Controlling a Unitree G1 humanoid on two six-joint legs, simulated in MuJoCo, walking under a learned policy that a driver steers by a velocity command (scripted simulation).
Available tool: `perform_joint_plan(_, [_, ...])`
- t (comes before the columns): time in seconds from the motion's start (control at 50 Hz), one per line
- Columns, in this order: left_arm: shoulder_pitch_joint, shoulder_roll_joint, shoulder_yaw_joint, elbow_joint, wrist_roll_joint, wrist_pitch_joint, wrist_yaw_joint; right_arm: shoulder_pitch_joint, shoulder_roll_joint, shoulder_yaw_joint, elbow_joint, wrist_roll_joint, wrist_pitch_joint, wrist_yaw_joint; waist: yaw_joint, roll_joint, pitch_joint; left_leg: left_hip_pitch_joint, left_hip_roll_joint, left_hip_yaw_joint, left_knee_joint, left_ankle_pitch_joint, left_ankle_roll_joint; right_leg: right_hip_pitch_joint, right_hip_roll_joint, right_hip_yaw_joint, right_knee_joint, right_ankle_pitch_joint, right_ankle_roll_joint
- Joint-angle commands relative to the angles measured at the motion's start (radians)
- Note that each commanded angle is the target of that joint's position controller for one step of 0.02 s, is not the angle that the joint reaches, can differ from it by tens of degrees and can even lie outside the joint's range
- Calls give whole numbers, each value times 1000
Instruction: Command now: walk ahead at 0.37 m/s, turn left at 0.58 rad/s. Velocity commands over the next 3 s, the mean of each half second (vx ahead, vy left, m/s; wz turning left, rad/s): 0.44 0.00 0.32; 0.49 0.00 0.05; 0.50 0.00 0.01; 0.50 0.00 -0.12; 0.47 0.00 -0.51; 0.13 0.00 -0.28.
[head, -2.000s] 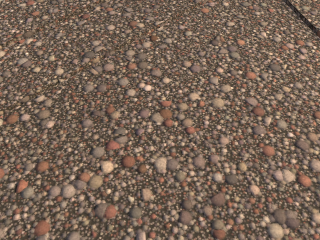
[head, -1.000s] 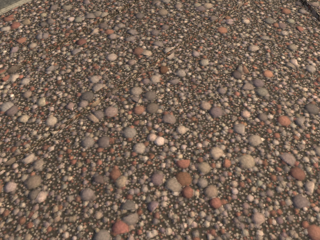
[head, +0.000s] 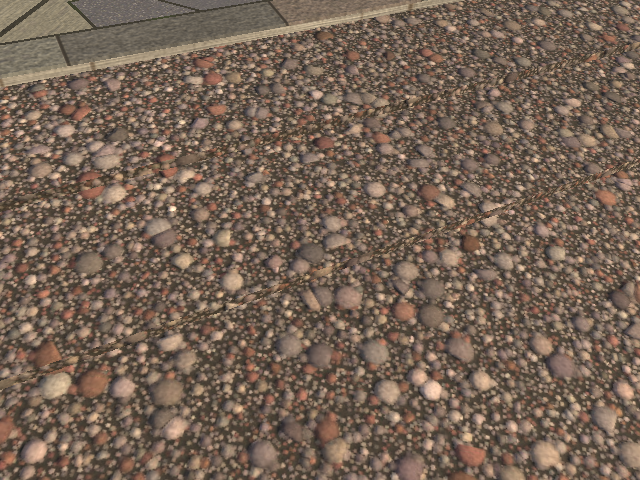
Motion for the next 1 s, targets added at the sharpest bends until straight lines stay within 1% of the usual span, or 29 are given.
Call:
perform_joint_plan(0.02, [-146, 42, 2, -80, 1, -29, -6, -30, -190, -57, -60, 8, -25, -20, -3, 134, 45, 67, 188, -238, -212, 44, 136, -106, 14, 19, -185, 137, 27])
perform_joint_plan(0.1, [-238, 33, -11, -100, -14, -37, -22, 21, -206, -66, -19, 23, -18, -23, -41, 160, 71, 60, 191, -238, -195, 64, 140, -42, 35, 22, -360, 168, 44])
perform_joint_plan(0.18, [-261, 49, -16, -108, -16, -55, -39, 45, -197, -63, 16, 25, -11, -20, -55, 168, 83, 87, 222, -264, -153, 146, 133, 41, 35, 7, -441, 153, 13])
perform_joint_plan(0.22, [-222, 73, -8, -103, -17, -62, -39, 39, -204, -66, 25, 23, -5, -19, -33, 197, 74, 124, 238, -278, -113, 277, 119, 102, 44, -14, -464, 91, -20])
perform_joint_plan(0.24, [-165, 89, 1, -90, -14, -66, -35, 24, -202, -65, 23, 22, -2, -18, 2, 203, 45, 133, 222, -262, -53, 427, 105, 187, 64, -40, -496, 79, -44])
perform_joint_plan(0.26, [-58, 119, 17, -62, -9, -67, -28, 12, -182, -58, 19, 18, -1, -17, 55, 191, -33, 115, 173, -216, 75, 586, 79, 355, 63, -47, -516, 99, -80])
perform_joint_plan(0.28, [121, 164, 29, -40, 4, -69, -21, -16, -150, -42, -3, 5, -2, -16, 141, 142, -184, -25, 126, -176, 322, 524, 41, 644, -65, 86, -468, 83, -154])
perform_joint_plan(0.3, [279, 254, 53, -1, 18, -59, -18, 92, -72, -19, -15, 14, -16, -16, 128, -150, -347, -395, -38, -80, 715, 81, -49, 1023, -300, 531, -516, -100, -316])
perform_joint_plan(0.32, [292, 179, 34, 25, -12, -58, -29, 99, -116, -21, -9, 31, -31, -17, 127, -225, -321, -559, -55, -122, 861, -284, -57, 1024, -365, 772, -667, -289, -346])
perform_joint_plan(0.34, [225, 118, 15, 20, -22, -52, -23, -5, -185, -39, -14, 45, -38, -11, 132, -130, -146, -637, 11, -117, 916, -216, -50, 889, -335, 632, -681, -346, -304])
perform_joint_plan(0.38, [129, 70, -6, 9, -3, -35, -15, -139, -173, -35, -39, 16, -49, -3, 93, -22, 8, -600, 94, -38, 830, -80, -41, 634, -246, 405, -723, -175, -261])
perform_joint_plan(0.4, [107, 51, -15, 6, 8, -36, -13, -145, -162, -38, -38, 7, -48, 1, 65, -30, 29, -553, 125, -31, 781, -39, -41, 557, -212, 342, -748, -91, -246])
perform_joint_plan(0.42, [98, 47, -18, 8, 9, -38, -12, -129, -141, -34, -31, 10, -46, 5, 47, -49, 30, -516, 135, -20, 753, -20, -45, 513, -193, 302, -772, -36, -245])
perform_joint_plan(0.46, [107, 63, -15, 23, -7, -45, -10, -134, -101, -21, -34, 8, -40, 9, 34, -58, 42, -515, 148, 8, 685, 0, -62, 467, -185, 229, -805, 71, -261])
perform_joint_plan(0.5, [118, 93, -9, 35, -14, -46, -6, -200, -86, -9, -59, -2, -43, 9, 43, -39, 60, -526, 155, 32, 561, 83, -80, 447, -173, 161, -826, 165, -264])
perform_joint_plan(0.56, [147, 115, -7, 49, -24, -38, -2, -315, -64, 5, -83, 1, -59, 22, 81, -28, 71, -438, 125, 73, 315, 275, -80, 418, -123, 59, -826, 219, -223])
perform_joint_plan(0.6, [207, 133, -5, 71, -31, -32, -2, -382, -67, 5, -99, 10, -64, 34, 111, -26, 73, -393, 100, 86, 223, 351, -77, 447, -140, 58, -823, 204, -213])
perform_joint_plan(0.66, [250, 148, -2, 97, -37, -15, 1, -434, -95, -5, -122, 17, -67, 47, 108, -28, 83, -405, 88, 70, 141, 317, -44, 571, -195, 73, -779, 248, -190])
perform_joint_plan(0.7, [256, 163, 2, 105, -34, -1, 5, -405, -122, -17, -121, 14, -68, 51, 76, -38, 53, -340, 62, 87, 114, 240, -16, 639, -210, 67, -699, 410, -168])
perform_joint_plan(0.74, [244, 155, -6, 100, -24, 11, 11, -180, -187, -55, -60, 8, -63, 41, -50, -33, -91, -10, 22, 128, 90, 227, 38, 584, -146, 4, -410, 639, -125])
perform_joint_plan(0.76, [249, 100, -31, 70, 5, 9, 14, 3, -261, -75, -30, -2, -55, 28, -115, 71, -247, 301, 207, -71, 138, 267, 101, 380, -92, -31, -95, 370, -89])
perform_joint_plan(0.78, [390, -24, -68, 58, -4, -9, 5, 33, -331, -85, -10, -4, -53, 35, -32, 352, -389, 590, 426, -567, 19, 8, 258, 17, 85, -8, 243, -350, -34])
perform_joint_plan(0.8, [316, 88, -44, 71, -26, -25, -2, 39, -222, -60, -16, 5, -52, 36, -80, 244, -363, 565, 401, -637, -64, -104, 226, -89, 44, 103, 339, -401, -45])
perform_joint_plan(0.82, [211, 131, -31, 33, -47, -36, -6, -35, -196, -47, -19, 5, -55, 33, -72, 194, -206, 442, 371, -484, -83, -50, 190, -150, -3, 77, 345, -316, -54])
perform_joint_plan(0.84, [153, 118, -36, 20, -40, -41, -2, -101, -188, -42, -23, 1, -56, 33, -45, 110, -121, 302, 335, -378, -100, 93, 177, -127, -46, 49, 304, -229, -52])
perform_joint_plan(0.86, [128, 110, -33, 14, -21, -39, 0, -146, -169, -37, -23, -6, -58, 36, -15, 82, -63, 188, 304, -300, -126, 210, 175, -96, -72, 42, 252, -180, -45])
perform_joint_plan(0.88, [148, 99, -32, 16, -18, -31, -2, -169, -151, -31, -23, -15, -64, 37, 21, 105, -55, 116, 281, -253, -154, 269, 173, -34, -95, 52, 225, -147, -40])
perform_joint_plan(0.92, [179, 62, -39, 29, -18, -10, -1, -185, -141, -31, -10, -5, -76, 39, 52, 114, -43, 46, 261, -184, -208, 308, 188, 12, -102, 41, 174, -124, -24])
perform_joint_plan(1.0, [62, 36, -49, -7, -1, 4, 0, -163, -177, -42, 32, 0, -81, 27, 41, 81, 31, -3, 239, -75, -274, 339, 188, -44, -110, 26, -25, 44, 11])
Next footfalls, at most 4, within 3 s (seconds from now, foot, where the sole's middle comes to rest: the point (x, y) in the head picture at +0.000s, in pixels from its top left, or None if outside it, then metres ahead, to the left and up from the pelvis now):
0.28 right None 0.29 -0.13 -0.78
0.74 left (212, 449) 0.57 0.17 -0.78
1.28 right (301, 322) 0.89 -0.02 -0.78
1.78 left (199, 228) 1.15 0.25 -0.75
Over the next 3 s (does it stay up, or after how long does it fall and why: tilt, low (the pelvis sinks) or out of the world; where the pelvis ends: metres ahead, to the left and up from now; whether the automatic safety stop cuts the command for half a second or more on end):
stays up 1.48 0.03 0.04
